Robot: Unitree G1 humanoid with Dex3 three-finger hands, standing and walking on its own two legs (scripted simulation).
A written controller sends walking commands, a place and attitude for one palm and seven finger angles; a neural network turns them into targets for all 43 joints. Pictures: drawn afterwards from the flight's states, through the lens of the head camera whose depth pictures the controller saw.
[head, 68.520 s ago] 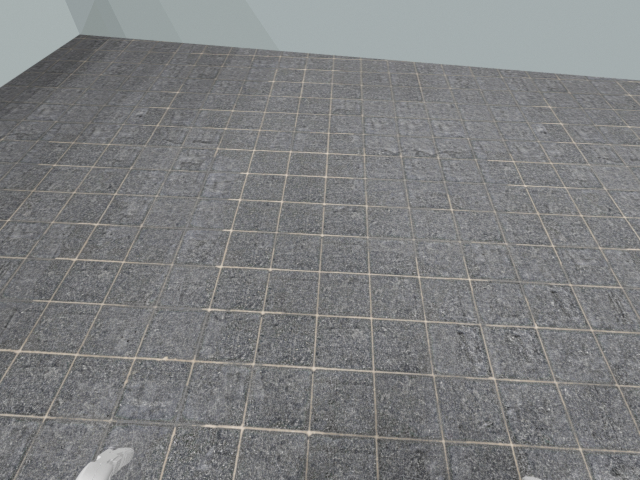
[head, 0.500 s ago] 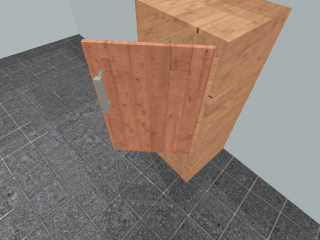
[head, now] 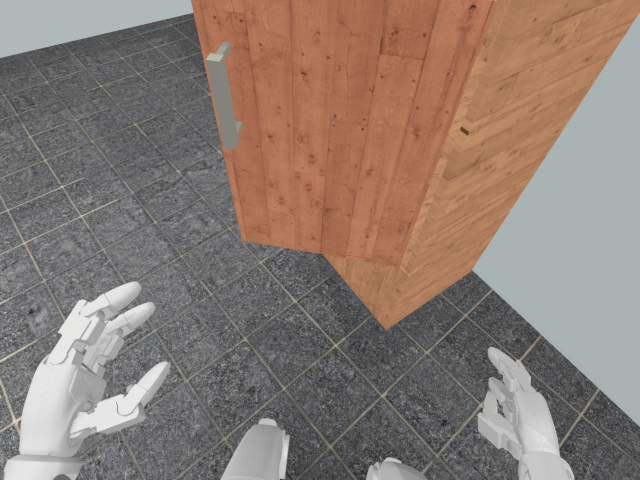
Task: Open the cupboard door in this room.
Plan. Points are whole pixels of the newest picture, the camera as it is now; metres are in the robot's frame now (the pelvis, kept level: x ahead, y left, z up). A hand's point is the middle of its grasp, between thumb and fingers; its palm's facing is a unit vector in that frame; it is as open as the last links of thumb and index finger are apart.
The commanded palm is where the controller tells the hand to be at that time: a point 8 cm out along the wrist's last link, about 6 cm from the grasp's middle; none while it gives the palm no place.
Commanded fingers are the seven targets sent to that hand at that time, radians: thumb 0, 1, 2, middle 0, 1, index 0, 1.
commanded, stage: raise the hand with hooked fingers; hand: left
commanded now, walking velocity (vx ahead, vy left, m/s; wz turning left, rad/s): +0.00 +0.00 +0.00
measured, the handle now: (228, 98) +0.62 +0.23 +0.11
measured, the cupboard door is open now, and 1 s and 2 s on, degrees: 45 45 45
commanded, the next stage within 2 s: move the hooked fingers beside the handle in 1.52 s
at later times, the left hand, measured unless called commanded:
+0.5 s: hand (123, 322) +0.25 +0.25 +0.07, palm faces -0.09 -0.99 -0.06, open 12.5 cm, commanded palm +0.23 +0.32 +0.10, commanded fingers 0.00 -0.38 0.35 -0.29 -1.12 -0.29 -1.12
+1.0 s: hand (67, 242) +0.31 +0.32 +0.13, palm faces +0.00 -1.00 -0.06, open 14.0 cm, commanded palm +0.28 +0.37 +0.13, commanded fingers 0.00 -0.50 0.30 -0.30 -1.20 -0.30 -1.20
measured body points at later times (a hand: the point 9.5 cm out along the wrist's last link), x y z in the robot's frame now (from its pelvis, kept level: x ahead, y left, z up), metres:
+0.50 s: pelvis +0.00 +0.04 +0.03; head +0.06 +0.05 +0.47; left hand +0.25 +0.31 +0.08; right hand +0.15 -0.23 -0.05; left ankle +0.07 +0.13 -0.65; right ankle +0.01 -0.08 -0.65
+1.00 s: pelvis +0.02 +0.05 +0.05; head +0.06 +0.07 +0.50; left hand +0.30 +0.37 +0.13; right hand +0.17 -0.19 -0.03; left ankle +0.07 +0.13 -0.65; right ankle +0.01 -0.08 -0.65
